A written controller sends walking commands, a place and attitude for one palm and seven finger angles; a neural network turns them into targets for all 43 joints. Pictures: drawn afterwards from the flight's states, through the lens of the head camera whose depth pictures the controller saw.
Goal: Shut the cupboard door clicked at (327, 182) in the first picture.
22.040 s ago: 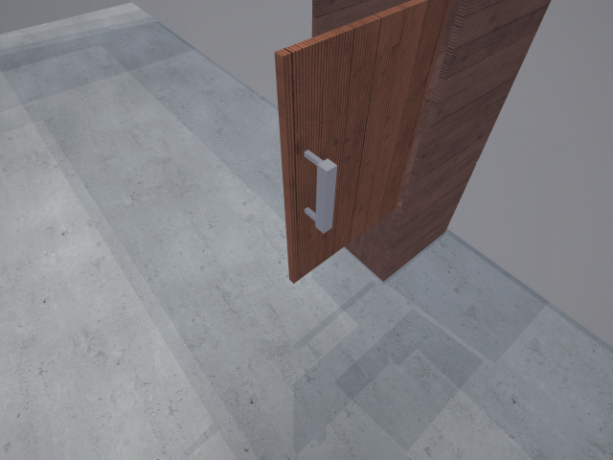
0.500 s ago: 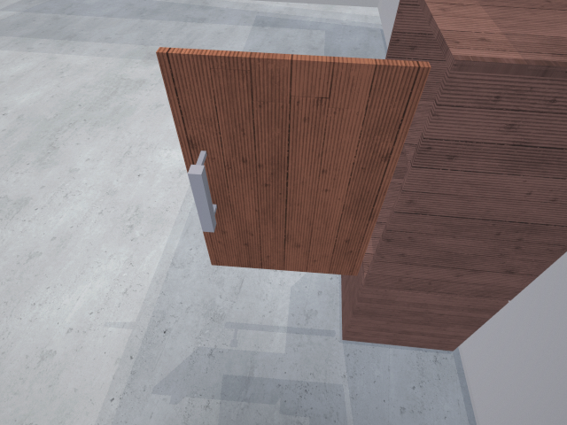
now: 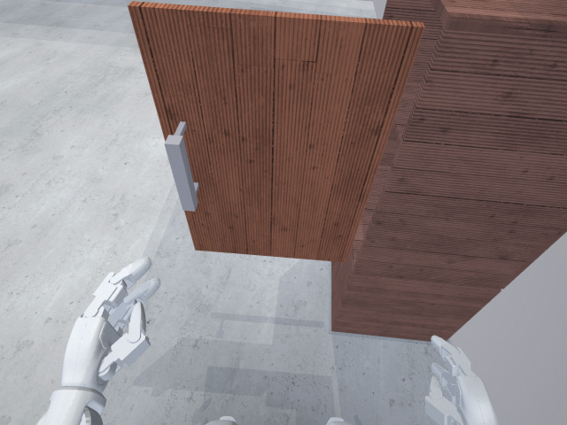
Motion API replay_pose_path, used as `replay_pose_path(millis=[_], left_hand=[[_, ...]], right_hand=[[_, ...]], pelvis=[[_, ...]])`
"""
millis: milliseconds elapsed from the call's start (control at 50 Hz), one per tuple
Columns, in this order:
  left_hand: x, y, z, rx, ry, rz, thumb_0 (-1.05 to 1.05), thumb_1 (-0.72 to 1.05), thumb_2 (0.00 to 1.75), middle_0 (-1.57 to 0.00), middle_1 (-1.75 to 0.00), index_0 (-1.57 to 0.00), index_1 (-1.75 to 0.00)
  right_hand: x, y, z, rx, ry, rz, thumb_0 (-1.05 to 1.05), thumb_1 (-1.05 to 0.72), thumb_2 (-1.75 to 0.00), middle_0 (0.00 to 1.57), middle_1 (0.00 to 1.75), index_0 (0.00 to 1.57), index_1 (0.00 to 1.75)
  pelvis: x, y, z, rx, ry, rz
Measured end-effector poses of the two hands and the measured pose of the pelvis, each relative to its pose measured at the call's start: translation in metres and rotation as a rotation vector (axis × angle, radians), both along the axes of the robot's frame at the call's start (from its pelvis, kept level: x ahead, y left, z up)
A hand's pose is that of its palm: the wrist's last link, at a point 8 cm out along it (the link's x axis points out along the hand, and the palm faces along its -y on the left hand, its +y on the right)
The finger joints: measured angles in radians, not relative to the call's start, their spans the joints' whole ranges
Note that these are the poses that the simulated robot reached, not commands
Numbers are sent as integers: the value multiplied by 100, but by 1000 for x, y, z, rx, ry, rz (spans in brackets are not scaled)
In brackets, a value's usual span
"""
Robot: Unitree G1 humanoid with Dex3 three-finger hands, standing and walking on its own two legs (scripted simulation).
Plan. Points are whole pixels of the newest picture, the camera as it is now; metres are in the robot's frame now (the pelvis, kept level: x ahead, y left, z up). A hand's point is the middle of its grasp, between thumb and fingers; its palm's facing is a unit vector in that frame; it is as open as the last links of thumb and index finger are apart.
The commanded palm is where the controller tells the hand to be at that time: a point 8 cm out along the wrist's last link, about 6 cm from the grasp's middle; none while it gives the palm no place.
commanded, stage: raise the hand and make a fist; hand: left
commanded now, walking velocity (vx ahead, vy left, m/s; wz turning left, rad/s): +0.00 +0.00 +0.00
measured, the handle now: (186, 168) +0.55 +0.20 +0.03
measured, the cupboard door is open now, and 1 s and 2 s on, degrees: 91 91 91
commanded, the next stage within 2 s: bring the fist close to the handle in 1.62 s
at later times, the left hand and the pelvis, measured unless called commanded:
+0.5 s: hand (146, 361) +0.21 +0.19 -0.01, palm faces -0.09 -1.00 +0.02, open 4.3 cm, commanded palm +0.17 +0.25 +0.01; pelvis +0.01 +0.00 -0.06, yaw +0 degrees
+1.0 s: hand (124, 349) +0.21 +0.21 +0.03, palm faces -0.02 -1.00 -0.04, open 3.1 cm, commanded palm +0.20 +0.26 +0.02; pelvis +0.01 +0.02 -0.04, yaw +1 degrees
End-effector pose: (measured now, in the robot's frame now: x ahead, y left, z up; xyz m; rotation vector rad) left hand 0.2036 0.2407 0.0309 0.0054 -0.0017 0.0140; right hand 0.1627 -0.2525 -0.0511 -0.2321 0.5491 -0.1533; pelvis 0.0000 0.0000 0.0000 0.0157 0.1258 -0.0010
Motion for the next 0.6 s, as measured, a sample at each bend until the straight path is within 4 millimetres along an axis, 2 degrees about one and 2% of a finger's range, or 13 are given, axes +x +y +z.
replay_pose_path(millis=[80,140,200,260,300,340,420,500,600], left_hand=[[-39,-2,-54,-17,87,-80,1,91,90,-37,-49,-38,-49],[-70,4,-75,-43,157,-17,1,90,90,-43,-55,-43,-55],[-81,11,-63,-9,101,54,2,90,90,-48,-61,-49,-61],[-68,12,-38,45,-31,50,3,90,90,-54,-67,-54,-67],[-51,8,-28,58,-86,0,2,90,90,-57,-71,-57,-71],[-32,1,-26,49,-72,-74,2,90,90,-61,-75,-61,-75],[-7,-8,-37,3,98,-183,2,90,90,-68,-82,-68,-83],[-9,5,-34,-16,170,-109,2,90,90,-75,-90,-76,-90],[-24,26,-20,16,79,18,2,90,90,-84,-100,-85,-100]], right_hand=[[36,-10,-5,-59,-82,67,1,-90,-90,20,30,20,30],[60,-9,-16,-86,-111,104,1,-90,-90,20,30,20,30],[76,1,-34,-82,-111,134,1,-90,-90,20,30,20,30],[83,17,-55,-46,-85,151,1,-90,-90,20,30,20,30],[81,28,-69,-8,-60,148,1,-90,-90,20,30,20,30],[74,37,-80,38,-28,128,1,-90,-90,20,30,20,30],[49,46,-88,110,46,55,1,-90,-90,21,30,21,30],[24,41,-84,112,105,-11,1,-90,-90,21,30,21,30],[9,28,-78,45,143,-19,1,-90,-90,21,30,21,30]], pelvis=[[-2,-9,-32,-5,71,4],[0,-12,-51,-21,104,17],[3,-13,-64,-45,119,31],[3,-13,-72,-63,131,40],[2,-12,-75,-72,137,41],[1,-11,-75,-74,143,38],[3,-6,-67,-63,156,24],[7,-2,-57,-52,158,11],[10,5,-54,-58,157,16]])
